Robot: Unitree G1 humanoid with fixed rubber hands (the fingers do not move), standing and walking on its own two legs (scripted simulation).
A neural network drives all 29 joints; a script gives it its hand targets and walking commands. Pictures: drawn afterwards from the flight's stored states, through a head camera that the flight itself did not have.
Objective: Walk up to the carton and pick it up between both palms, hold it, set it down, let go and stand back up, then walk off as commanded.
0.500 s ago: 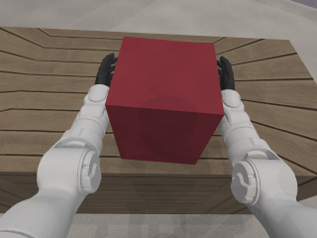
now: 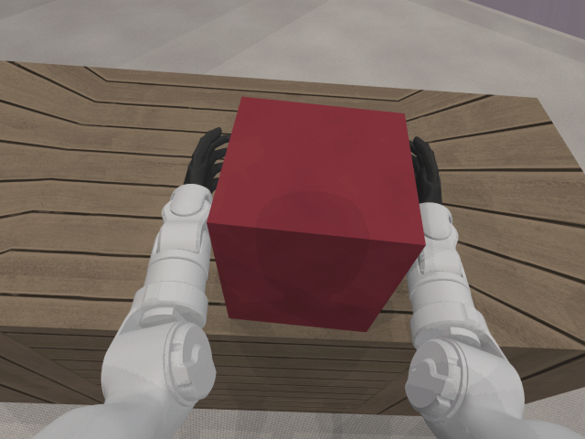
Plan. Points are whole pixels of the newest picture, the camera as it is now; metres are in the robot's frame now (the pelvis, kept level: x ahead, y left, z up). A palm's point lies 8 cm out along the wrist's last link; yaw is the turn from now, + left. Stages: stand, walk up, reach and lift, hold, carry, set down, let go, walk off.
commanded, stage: reach and lift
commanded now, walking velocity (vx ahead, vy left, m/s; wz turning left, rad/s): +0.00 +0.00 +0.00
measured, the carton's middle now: (309, 224) +0.38 -0.01 +0.06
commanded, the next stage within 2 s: none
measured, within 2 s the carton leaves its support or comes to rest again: leaves its support in 0.96 s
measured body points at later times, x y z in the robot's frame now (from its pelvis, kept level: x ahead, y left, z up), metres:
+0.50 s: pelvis -0.01 +0.00 +0.00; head +0.04 +0.02 +0.45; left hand +0.43 +0.14 +0.09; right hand +0.41 -0.17 +0.10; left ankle -0.05 +0.11 -0.75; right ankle -0.02 -0.13 -0.75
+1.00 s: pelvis -0.01 +0.00 +0.00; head +0.03 +0.02 +0.45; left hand +0.42 +0.14 +0.10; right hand +0.41 -0.16 +0.11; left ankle -0.05 +0.11 -0.75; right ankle -0.02 -0.13 -0.75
